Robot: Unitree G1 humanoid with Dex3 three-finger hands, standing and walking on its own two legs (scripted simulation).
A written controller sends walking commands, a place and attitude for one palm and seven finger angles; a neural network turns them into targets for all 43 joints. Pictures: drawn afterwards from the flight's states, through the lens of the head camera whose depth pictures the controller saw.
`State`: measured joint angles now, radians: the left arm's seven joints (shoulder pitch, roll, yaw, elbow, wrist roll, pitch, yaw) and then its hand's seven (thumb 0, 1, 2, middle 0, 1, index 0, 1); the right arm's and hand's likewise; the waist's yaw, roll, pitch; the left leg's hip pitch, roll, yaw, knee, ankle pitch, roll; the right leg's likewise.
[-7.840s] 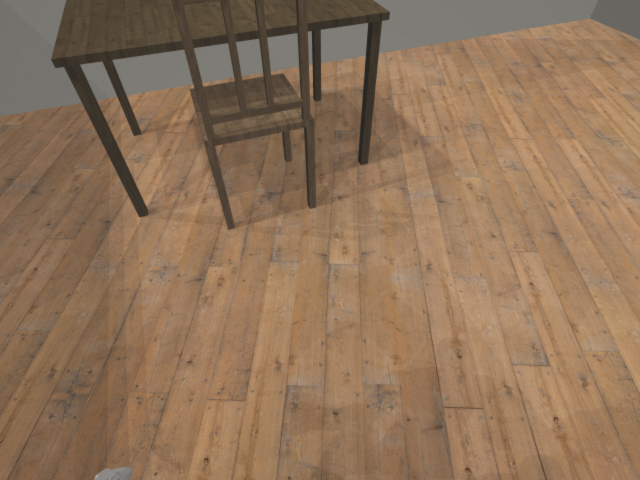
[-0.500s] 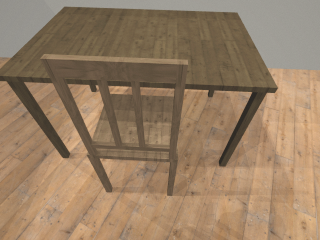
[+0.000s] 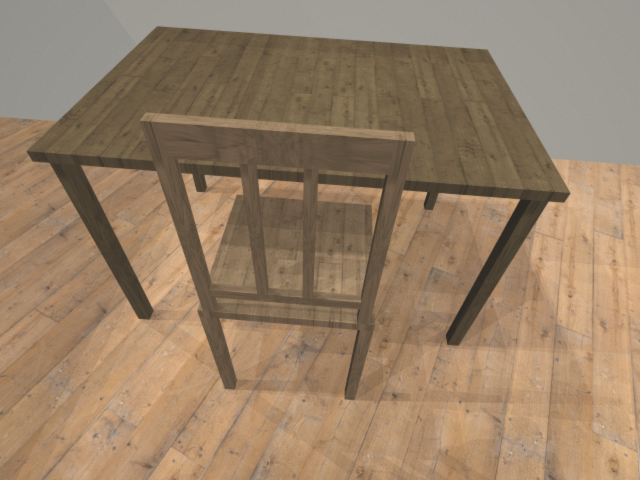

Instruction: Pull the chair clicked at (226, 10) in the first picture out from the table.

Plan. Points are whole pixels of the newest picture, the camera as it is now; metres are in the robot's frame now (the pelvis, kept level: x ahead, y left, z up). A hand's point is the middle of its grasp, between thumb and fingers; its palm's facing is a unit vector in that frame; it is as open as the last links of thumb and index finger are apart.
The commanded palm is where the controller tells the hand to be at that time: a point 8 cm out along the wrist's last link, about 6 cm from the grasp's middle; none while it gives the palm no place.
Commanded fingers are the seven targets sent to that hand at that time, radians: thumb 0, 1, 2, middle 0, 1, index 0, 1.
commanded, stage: look again from close up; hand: left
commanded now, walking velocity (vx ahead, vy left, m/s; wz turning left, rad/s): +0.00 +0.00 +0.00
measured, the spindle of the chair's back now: (256, 236) +0.53 +0.16 -0.05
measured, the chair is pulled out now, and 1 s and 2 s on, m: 0.00 0.00 0.00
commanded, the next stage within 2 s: shuffle to correct the standing spot in 0.84 s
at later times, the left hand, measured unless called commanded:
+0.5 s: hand out of the picture +0.03 +0.14 -0.18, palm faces +0.00 -0.98 -0.17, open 7.3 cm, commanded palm none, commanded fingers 0.00 0.90 0.90 -0.20 -0.30 -0.20 -0.30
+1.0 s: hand out of the picture +0.03 +0.12 -0.17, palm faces +0.01 -0.99 -0.17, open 7.4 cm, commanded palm none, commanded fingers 0.00 0.90 0.90 -0.20 -0.30 -0.20 -0.30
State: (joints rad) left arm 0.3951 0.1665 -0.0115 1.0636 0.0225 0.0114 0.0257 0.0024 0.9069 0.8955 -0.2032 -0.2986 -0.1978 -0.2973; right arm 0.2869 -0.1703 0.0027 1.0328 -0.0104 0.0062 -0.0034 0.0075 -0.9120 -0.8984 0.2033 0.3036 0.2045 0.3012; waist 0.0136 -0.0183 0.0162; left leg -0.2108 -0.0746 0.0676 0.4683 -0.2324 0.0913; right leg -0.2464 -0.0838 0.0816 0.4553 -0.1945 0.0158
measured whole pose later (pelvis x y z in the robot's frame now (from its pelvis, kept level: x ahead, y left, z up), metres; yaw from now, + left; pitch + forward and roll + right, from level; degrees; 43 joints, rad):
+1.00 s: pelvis +0.03 -0.05 +0.00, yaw -1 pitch -1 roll +0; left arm 0.31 0.14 -0.01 1.08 0.01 -0.01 0.03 0.00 0.91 0.90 -0.20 -0.30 -0.20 -0.30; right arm 0.26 -0.15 0.01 1.13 0.00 -0.02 -0.02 0.01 -0.91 -0.90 0.20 0.30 0.20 0.30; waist 0.00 -0.01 0.04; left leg -0.15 -0.01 0.05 0.44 -0.26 0.02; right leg -0.20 -0.02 0.06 0.44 -0.22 0.04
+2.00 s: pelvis +0.03 -0.05 +0.00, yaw -1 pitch -1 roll +1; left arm 0.24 0.19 -0.02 1.00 0.01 0.01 0.02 0.00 0.91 0.90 -0.20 -0.30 -0.20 -0.30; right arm 0.23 -0.19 0.01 0.99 -0.02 0.00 0.00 0.01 -0.92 -0.90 0.20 0.30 0.20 0.30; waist -0.01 0.02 0.03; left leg -0.18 0.00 0.06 0.50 -0.29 0.02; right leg -0.24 -0.03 0.04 0.52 -0.26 0.02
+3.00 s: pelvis +0.06 -0.06 +0.00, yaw -1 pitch -1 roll +0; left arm 0.27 0.16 -0.01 1.12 0.01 -0.02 0.03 0.00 0.91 0.90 -0.20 -0.30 -0.20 -0.30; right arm 0.26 -0.15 0.01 1.15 -0.01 -0.03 -0.03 0.01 -0.92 -0.90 0.20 0.30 0.20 0.30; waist 0.00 -0.01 0.04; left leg -0.11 0.01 0.05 0.41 -0.29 0.00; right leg -0.18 -0.01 0.02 0.46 -0.27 0.01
